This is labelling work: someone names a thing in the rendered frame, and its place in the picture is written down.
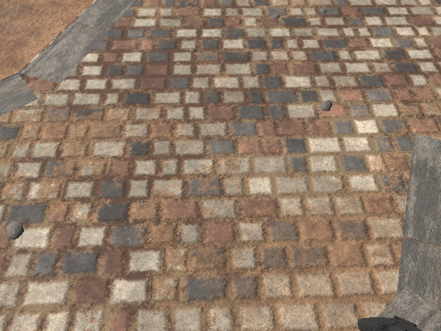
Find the right robot hand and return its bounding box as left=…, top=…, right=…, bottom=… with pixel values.
left=358, top=316, right=422, bottom=331

